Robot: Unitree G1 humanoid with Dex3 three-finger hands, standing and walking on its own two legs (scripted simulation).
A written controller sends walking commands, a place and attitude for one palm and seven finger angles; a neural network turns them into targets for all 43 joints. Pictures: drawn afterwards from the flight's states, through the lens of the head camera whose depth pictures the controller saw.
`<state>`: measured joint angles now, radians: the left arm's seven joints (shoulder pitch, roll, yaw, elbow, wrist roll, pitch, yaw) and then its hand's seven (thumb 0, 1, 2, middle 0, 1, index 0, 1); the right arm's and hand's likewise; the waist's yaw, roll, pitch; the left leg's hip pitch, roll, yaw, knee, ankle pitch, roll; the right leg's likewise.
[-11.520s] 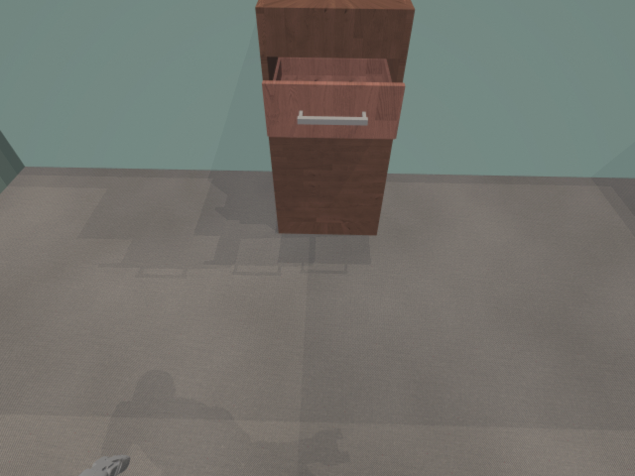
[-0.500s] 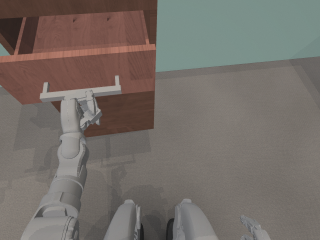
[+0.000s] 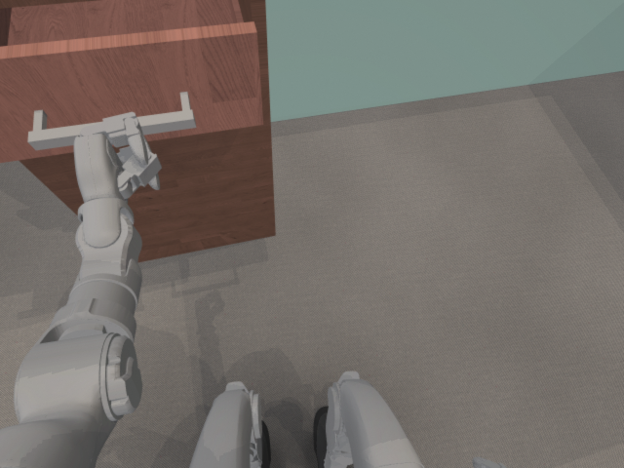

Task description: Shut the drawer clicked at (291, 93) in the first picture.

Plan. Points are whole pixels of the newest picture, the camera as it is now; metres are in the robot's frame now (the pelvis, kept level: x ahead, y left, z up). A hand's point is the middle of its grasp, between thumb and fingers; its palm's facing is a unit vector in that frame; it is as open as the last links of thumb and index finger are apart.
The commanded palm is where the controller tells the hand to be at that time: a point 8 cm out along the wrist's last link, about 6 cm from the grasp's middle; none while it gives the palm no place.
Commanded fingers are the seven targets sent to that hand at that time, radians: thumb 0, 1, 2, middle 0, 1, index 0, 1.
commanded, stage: push the drawer shut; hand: left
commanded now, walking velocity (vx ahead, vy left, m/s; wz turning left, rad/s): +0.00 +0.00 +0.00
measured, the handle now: (115, 119) +0.56 +0.22 +0.04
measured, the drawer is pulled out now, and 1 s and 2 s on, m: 0.08 0.00 0.00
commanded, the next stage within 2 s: pull the fist back off the drawer in 1.02 s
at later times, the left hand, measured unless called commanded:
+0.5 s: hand (145, 119) +0.56 +0.19 +0.04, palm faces +0.17 -0.98 -0.04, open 2.9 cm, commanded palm +0.54 +0.22 +0.04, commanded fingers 0.00 0.90 0.90 -1.40 -1.60 -1.40 -1.60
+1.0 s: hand (134, 109) +0.57 +0.20 +0.04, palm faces +0.17 -0.98 -0.03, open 2.8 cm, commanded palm +0.60 +0.22 +0.04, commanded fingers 0.00 0.90 0.90 -1.40 -1.60 -1.40 -1.60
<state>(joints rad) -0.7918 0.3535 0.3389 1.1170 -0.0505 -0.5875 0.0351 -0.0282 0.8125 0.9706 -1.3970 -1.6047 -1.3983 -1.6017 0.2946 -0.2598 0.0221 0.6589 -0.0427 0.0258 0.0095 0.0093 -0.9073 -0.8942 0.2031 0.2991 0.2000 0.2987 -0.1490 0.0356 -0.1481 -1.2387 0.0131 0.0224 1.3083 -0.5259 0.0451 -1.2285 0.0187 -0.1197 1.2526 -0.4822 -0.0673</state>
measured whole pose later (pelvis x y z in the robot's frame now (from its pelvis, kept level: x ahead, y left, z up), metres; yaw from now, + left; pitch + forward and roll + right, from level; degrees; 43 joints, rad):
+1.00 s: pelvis -0.01 +0.01 -0.02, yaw -2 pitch +31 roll -6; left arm -1.14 0.63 0.42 1.33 0.04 -0.48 -0.02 -0.06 0.60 0.96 -1.40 -1.60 -1.40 -1.60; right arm 0.35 -0.26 0.08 0.64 -0.07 0.06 0.02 0.00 -0.91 -0.89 0.20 0.30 0.20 0.30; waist -0.27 0.04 -0.12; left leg -1.42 0.03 -0.03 1.39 -0.53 0.06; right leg -1.37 0.03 -0.17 1.28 -0.46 -0.06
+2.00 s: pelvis +0.02 +0.02 +0.00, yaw -3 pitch +30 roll -5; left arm -0.93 0.48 0.45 1.11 -0.01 -0.46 0.01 -0.05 0.77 0.90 -1.40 -1.60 -1.40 -1.60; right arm 0.34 -0.25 0.05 0.60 -0.06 0.08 0.05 0.01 -0.91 -0.89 0.20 0.30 0.20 0.30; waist -0.21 0.05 -0.13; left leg -1.29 0.03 0.02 1.32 -0.56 0.07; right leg -1.26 0.05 -0.12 1.22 -0.48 -0.04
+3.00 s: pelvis +0.07 +0.01 +0.13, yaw +2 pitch -3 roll -1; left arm 0.40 0.33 0.20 -0.32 -0.08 -0.03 0.09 0.01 0.89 0.90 -1.40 -1.60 -1.40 -1.60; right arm 0.19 -0.23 0.06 0.56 0.02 -0.03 -0.06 0.02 -0.91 -0.89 0.20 0.30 0.20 0.30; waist 0.05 0.07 0.00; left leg -0.10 -0.03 0.02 0.44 -0.28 0.05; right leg -0.10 0.03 -0.07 0.41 -0.25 -0.04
